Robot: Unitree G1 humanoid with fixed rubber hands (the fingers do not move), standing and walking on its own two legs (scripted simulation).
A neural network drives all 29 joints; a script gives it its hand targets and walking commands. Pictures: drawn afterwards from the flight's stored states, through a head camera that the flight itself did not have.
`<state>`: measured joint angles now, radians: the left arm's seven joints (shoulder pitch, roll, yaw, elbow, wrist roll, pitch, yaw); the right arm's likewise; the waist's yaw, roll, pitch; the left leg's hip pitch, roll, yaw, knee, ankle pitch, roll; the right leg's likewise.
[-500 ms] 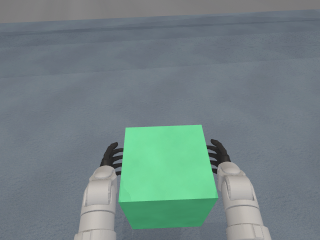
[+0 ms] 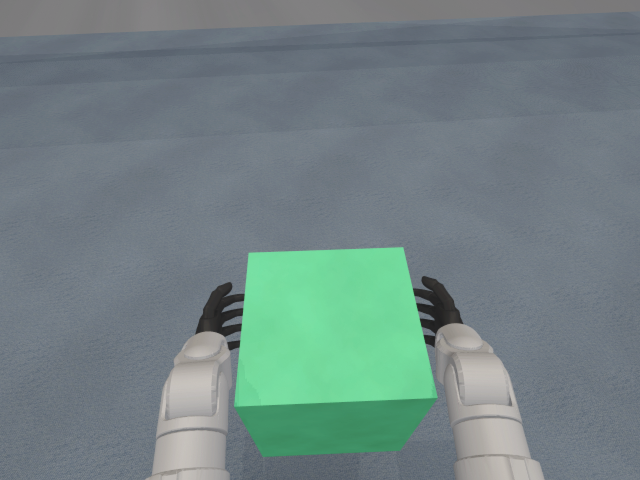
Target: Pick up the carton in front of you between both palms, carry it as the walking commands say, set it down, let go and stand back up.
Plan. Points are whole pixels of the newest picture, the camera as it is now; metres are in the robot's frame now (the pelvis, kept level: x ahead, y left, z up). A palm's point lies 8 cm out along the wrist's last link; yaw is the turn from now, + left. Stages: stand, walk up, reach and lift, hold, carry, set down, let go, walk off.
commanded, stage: hold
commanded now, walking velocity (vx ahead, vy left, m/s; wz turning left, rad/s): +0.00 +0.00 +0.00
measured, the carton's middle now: (329, 358) +0.30 +0.00 -0.04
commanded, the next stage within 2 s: set down in 0.58 s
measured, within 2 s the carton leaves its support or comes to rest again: neither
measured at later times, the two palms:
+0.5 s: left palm (219, 328) +0.30 +0.15 +0.04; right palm (458, 347) +0.26 -0.15 +0.05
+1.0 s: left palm (229, 323) +0.34 +0.15 -0.03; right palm (433, 336) +0.31 -0.14 -0.02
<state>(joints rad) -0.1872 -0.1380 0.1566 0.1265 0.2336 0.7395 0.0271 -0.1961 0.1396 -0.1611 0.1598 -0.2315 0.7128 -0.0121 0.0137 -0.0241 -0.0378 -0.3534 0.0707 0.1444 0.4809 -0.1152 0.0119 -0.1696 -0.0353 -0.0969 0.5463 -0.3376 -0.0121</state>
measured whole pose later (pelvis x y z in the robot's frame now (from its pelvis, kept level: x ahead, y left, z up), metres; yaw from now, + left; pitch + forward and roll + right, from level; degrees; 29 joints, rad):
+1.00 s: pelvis -0.02 +0.04 -0.01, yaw -8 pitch +4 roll +0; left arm -0.55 -0.18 0.48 0.53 0.43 0.46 -0.03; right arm -0.57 0.20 -0.53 0.60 -0.46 0.40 0.05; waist 0.04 -0.06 0.09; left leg -0.52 -0.04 -0.03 0.62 -0.17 0.01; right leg -0.39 0.03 0.14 0.69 -0.37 0.03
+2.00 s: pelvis -0.07 +0.03 -0.26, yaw -13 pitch +47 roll -4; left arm -0.95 0.01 0.48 0.61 0.19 0.26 0.05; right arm -1.07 -0.02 -0.35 0.81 -0.13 0.21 -0.10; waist 0.10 -0.08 -0.12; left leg -2.08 -0.07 -0.13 1.65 -0.38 -0.06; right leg -1.93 0.18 0.07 1.74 -0.63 0.06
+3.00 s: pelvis -0.09 +0.02 -0.36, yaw -14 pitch +46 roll +2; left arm -1.24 0.16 0.58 0.85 0.14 0.21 0.00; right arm -1.50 -0.18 -0.11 1.12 -0.08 0.20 -0.16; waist 0.19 -0.08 0.19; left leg -2.34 0.01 -0.07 1.97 -0.43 -0.08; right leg -2.25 0.23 0.06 2.11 -0.66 0.05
